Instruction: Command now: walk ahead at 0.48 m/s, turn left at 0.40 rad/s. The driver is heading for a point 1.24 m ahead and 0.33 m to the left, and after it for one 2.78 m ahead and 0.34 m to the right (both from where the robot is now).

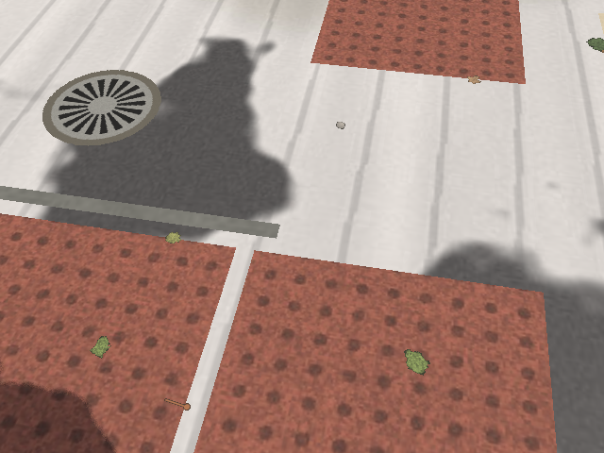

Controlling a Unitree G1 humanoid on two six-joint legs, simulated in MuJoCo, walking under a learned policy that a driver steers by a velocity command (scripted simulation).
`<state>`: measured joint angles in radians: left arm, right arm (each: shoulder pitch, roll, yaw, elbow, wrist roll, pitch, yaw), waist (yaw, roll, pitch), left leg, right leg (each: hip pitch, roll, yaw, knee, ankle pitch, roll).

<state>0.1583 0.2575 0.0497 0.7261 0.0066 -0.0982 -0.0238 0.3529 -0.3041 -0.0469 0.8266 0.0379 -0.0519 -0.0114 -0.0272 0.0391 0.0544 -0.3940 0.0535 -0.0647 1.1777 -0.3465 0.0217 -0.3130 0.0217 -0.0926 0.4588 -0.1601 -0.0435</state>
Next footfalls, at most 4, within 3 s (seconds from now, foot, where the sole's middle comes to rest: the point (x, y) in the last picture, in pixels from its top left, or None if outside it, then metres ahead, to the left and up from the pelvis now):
0.40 left None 0.36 0.17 -0.77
0.88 right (276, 350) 0.70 0.09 -0.77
1.40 left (135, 311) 0.82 0.44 -0.77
1.92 right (204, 204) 1.17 0.30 -0.77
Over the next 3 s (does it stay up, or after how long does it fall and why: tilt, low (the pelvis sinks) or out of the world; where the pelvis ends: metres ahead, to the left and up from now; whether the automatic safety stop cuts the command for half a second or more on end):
stays up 1.18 0.36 0.01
